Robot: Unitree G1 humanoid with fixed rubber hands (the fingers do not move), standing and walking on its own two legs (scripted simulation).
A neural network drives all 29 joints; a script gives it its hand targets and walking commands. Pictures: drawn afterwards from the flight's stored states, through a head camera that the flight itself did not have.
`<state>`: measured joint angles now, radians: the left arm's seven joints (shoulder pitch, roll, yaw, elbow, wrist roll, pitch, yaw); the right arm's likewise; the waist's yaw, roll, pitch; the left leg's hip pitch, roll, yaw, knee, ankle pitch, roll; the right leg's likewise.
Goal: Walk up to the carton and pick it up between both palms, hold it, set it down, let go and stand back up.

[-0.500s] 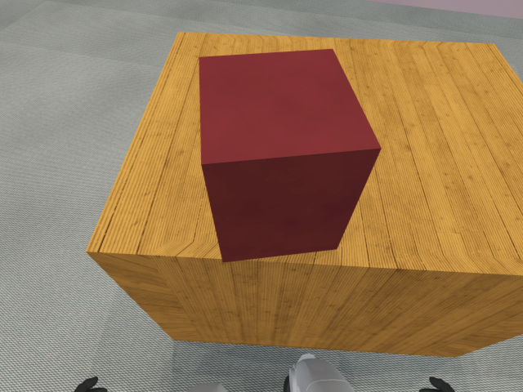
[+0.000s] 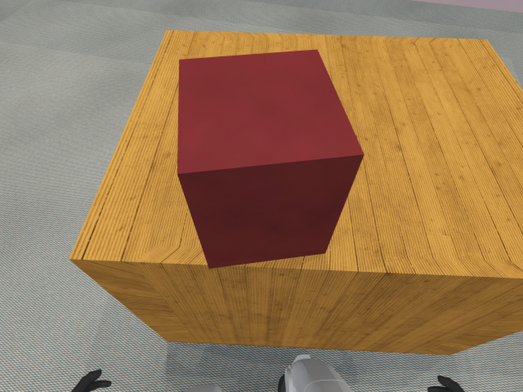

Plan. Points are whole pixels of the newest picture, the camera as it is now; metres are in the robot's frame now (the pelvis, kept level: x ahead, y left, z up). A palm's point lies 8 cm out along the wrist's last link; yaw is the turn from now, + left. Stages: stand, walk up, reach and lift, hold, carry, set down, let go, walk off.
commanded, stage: walk up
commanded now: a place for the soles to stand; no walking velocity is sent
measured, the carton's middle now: (259, 166) +0.43 +0.01 +0.09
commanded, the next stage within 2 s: reach and lift in 0.46 s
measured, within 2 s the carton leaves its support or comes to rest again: neither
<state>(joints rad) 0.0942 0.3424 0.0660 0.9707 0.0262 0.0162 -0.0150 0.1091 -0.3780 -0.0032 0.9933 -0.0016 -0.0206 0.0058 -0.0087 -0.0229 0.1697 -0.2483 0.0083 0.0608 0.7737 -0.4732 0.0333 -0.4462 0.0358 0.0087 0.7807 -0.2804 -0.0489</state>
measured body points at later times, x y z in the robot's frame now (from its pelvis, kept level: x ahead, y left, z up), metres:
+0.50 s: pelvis +0.00 +0.00 +0.00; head +0.05 +0.00 +0.45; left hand +0.11 +0.29 -0.13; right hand +0.08 -0.31 -0.12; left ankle -0.03 +0.12 -0.71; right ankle +0.08 -0.08 -0.71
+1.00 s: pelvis +0.01 +0.00 +0.00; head +0.03 +0.00 +0.45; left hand +0.18 +0.26 -0.08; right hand +0.15 -0.26 -0.09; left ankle -0.03 +0.12 -0.71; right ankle +0.08 -0.08 -0.71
